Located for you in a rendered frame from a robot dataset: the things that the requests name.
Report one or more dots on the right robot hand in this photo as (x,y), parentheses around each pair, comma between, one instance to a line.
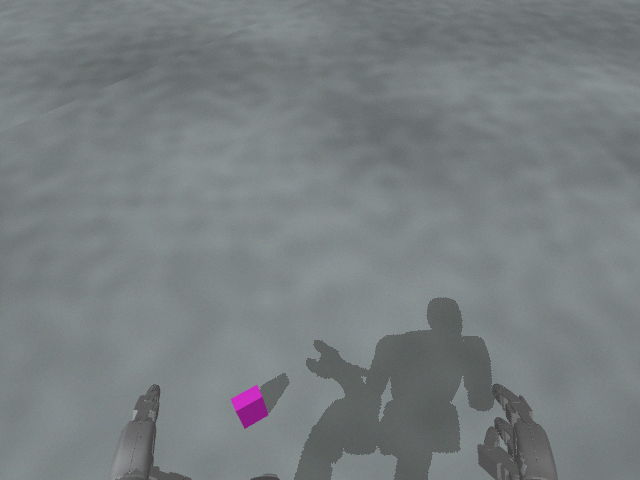
(529,453)

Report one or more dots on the left robot hand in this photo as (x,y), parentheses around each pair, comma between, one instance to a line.
(133,456)

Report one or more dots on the carton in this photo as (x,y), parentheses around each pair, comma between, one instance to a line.
(250,406)

